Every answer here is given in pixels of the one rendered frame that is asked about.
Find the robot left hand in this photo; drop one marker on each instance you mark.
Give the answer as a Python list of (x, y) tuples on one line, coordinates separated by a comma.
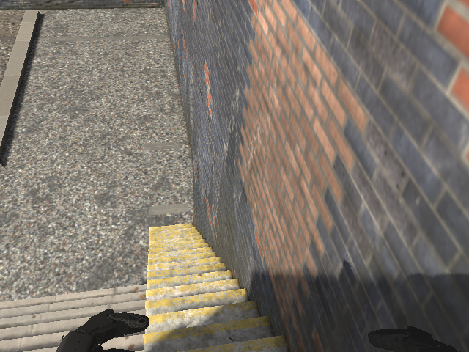
[(101, 328)]

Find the robot right hand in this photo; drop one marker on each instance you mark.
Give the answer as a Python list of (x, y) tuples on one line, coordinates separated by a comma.
[(410, 339)]

